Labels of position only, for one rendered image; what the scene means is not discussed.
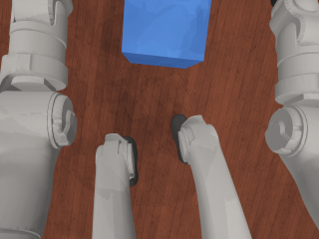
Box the right robot upper arm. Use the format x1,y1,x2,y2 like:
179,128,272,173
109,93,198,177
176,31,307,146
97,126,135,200
264,105,319,230

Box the robot left foot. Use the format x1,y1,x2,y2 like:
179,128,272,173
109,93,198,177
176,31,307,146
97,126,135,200
123,136,139,187

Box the robot left forearm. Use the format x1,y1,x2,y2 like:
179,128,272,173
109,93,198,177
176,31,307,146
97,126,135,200
0,0,74,93

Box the robot right forearm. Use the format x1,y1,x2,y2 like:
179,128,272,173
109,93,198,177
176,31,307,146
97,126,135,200
269,0,319,108

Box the carton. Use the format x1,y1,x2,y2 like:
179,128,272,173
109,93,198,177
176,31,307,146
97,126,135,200
122,0,211,69

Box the left robot upper arm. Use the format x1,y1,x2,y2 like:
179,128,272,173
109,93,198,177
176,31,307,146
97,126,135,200
0,91,78,239

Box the left robot shin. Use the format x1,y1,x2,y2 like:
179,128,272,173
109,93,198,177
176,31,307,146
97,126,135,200
95,133,135,179

